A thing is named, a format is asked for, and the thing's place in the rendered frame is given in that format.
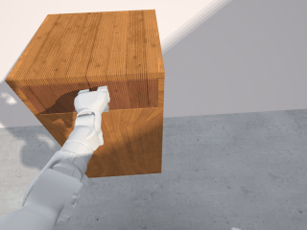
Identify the cabinet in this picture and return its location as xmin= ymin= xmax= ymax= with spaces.
xmin=5 ymin=10 xmax=165 ymax=178

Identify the handle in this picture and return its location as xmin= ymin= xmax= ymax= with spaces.
xmin=75 ymin=103 xmax=109 ymax=114

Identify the drawer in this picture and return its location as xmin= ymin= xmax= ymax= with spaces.
xmin=18 ymin=78 xmax=157 ymax=114

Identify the left robot hand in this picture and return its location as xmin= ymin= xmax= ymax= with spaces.
xmin=74 ymin=85 xmax=110 ymax=146

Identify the left robot upper arm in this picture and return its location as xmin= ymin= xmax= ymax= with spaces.
xmin=0 ymin=168 xmax=83 ymax=230

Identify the left robot forearm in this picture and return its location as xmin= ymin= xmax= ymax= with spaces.
xmin=22 ymin=108 xmax=102 ymax=207

